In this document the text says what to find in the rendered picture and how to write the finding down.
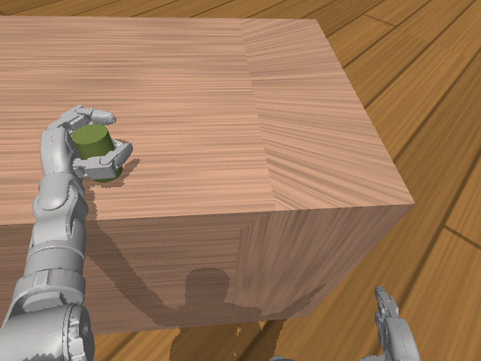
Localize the left robot arm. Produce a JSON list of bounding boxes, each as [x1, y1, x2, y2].
[[0, 173, 95, 361]]

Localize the can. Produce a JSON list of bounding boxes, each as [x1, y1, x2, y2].
[[72, 124, 123, 183]]

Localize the right robot hand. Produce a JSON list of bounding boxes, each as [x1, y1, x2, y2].
[[359, 285, 420, 361]]

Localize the left robot hand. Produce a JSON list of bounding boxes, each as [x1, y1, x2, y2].
[[41, 105, 133, 183]]

